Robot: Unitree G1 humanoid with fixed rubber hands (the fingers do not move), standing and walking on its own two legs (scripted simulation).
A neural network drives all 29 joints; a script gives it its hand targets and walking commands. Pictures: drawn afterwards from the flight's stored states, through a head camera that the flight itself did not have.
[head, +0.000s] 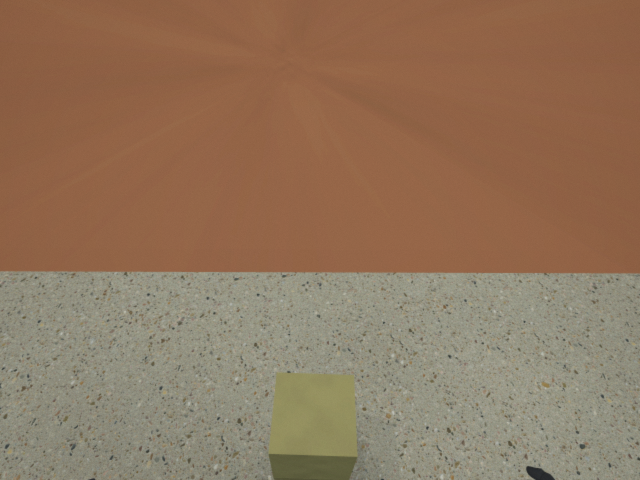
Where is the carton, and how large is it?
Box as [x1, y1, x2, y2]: [268, 372, 357, 479]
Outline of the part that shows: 277,372 268,453 274,479 348,479 357,456 353,375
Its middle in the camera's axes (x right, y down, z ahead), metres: -0.01 +0.52 +1.07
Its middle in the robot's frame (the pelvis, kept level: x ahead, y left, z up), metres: +0.41 -0.01 -0.66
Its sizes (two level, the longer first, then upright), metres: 0.210 0.200 0.250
